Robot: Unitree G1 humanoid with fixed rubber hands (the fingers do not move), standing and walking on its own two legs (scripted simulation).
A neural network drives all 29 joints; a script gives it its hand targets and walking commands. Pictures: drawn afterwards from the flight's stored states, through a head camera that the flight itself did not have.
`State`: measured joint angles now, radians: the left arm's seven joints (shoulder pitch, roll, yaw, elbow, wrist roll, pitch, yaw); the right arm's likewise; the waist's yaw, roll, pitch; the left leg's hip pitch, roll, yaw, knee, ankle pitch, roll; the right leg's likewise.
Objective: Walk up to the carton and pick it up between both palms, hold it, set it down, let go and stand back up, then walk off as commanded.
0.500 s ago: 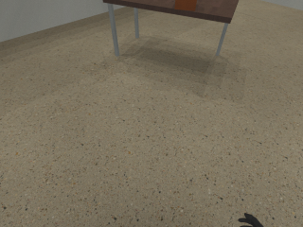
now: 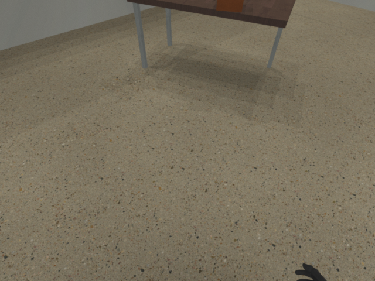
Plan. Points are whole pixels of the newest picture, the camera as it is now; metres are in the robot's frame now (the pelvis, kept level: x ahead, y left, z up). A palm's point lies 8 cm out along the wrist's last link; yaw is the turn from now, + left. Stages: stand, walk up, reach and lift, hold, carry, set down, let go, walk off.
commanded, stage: walk up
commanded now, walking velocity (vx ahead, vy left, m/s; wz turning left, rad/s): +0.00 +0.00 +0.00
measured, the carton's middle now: out of the picture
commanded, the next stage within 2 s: none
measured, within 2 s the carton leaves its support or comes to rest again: neither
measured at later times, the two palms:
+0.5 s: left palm out of the picture +0.16 +0.26 -0.09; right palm out of the picture +0.15 -0.39 -0.12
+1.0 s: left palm (100, 195) +0.38 +0.25 -0.11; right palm (314, 182) +0.40 -0.37 -0.10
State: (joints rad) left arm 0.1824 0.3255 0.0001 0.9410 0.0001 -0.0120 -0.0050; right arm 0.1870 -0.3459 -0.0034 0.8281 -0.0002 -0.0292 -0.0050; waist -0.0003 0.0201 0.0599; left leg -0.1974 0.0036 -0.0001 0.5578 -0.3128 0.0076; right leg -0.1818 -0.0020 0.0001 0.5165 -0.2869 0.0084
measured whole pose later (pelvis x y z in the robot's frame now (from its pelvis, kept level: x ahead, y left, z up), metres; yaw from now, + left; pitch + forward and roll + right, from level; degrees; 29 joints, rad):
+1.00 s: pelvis +0.29 -0.05 -0.01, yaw -8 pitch -1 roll +0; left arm 0.28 0.38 0.01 0.90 0.00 -0.08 -0.01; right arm 0.10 -0.42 -0.07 0.83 0.00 -0.06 0.06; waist 0.01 0.02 0.09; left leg -0.39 -0.01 0.07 0.63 -0.23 0.06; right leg -0.20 0.02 0.02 1.06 -0.47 -0.02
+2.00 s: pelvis +0.74 -0.05 -0.01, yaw -21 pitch -3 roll -1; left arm 0.30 0.45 0.01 0.87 0.00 -0.08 -0.01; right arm 0.27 -0.41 -0.07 0.83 0.00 -0.07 0.03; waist -0.03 -0.05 0.09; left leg -0.18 0.01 0.18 0.65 -0.41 0.07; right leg -0.50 0.01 0.07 1.09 -0.25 0.00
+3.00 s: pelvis +1.05 -0.11 -0.03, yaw -25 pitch -3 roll +1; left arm 0.29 0.44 0.01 0.84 0.00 -0.11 0.01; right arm 0.26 -0.41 -0.07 0.83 0.00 -0.03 0.06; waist -0.04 0.00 0.10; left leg -0.33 0.05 0.06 0.86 -0.46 0.01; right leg -0.45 0.01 0.03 0.82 -0.28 -0.01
